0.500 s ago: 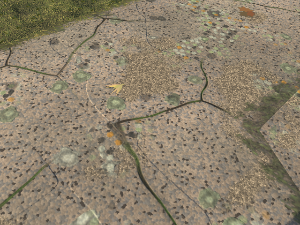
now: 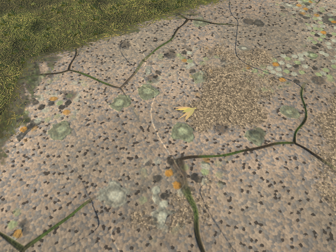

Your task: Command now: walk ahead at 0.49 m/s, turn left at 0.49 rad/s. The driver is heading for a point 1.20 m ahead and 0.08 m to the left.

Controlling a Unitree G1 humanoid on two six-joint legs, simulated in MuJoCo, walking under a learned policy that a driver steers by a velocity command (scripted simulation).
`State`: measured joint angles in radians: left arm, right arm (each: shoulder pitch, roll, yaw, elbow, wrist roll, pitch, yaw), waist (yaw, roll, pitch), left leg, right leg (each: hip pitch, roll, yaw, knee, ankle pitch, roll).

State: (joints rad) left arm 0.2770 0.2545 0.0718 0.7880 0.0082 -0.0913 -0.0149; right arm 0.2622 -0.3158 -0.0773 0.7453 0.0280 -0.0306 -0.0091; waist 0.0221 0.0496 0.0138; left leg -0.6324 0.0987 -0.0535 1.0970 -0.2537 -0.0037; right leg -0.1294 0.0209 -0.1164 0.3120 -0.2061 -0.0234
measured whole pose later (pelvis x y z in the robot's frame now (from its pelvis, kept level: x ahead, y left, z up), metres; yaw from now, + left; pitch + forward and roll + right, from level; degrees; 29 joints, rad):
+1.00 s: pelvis +0.57 +0.07 -0.01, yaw -4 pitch +1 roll -1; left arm 0.25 0.29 0.07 0.72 -0.01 -0.05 -0.03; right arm 0.20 -0.29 -0.04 0.72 0.00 -0.11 0.00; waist 0.02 0.01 0.05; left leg -0.49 0.05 -0.06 1.16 -0.36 -0.01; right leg -0.30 0.12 0.02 0.43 -0.16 -0.10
